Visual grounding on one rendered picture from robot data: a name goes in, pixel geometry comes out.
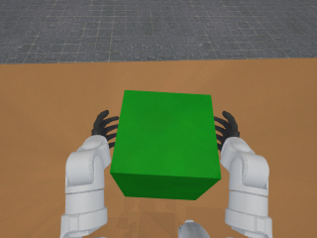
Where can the right robot hand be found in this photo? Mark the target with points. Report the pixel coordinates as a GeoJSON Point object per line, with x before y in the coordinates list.
{"type": "Point", "coordinates": [231, 129]}

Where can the carton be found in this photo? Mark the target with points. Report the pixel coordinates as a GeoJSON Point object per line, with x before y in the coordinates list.
{"type": "Point", "coordinates": [166, 145]}

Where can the robot right thigh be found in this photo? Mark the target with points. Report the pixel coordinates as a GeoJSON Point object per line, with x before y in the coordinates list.
{"type": "Point", "coordinates": [192, 230]}

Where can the right robot forearm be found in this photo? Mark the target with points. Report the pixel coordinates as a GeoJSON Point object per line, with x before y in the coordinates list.
{"type": "Point", "coordinates": [247, 211]}

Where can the left robot hand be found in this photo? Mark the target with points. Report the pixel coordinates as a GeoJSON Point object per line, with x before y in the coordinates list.
{"type": "Point", "coordinates": [100, 129]}

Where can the left robot forearm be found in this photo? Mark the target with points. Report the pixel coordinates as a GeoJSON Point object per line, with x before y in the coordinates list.
{"type": "Point", "coordinates": [85, 209]}

